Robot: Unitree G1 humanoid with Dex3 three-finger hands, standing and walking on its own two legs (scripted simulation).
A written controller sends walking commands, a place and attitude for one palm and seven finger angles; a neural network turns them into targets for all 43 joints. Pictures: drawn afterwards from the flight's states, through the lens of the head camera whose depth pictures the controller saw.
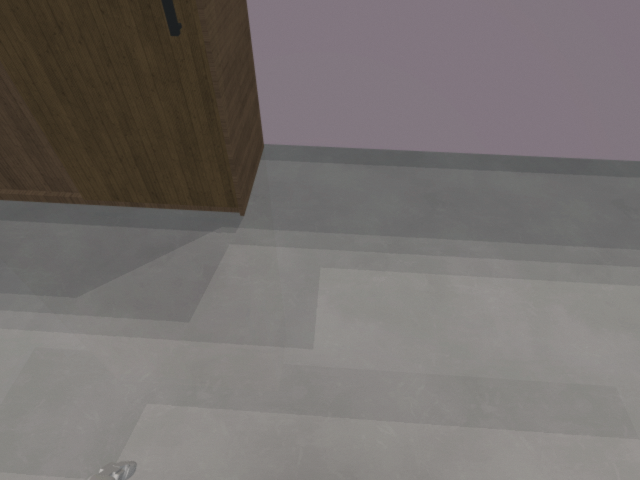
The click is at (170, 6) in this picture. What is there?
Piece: wardrobe's sliding door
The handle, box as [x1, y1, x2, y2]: [161, 0, 181, 35]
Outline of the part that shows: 161,0 170,34 178,35 180,33 179,29 181,25 176,20 172,0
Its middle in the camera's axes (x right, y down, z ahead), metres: -0.43 -0.72 +1.06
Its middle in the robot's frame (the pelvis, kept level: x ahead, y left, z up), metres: +1.27 +0.50 +0.17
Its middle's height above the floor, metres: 0.94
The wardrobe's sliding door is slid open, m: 0.00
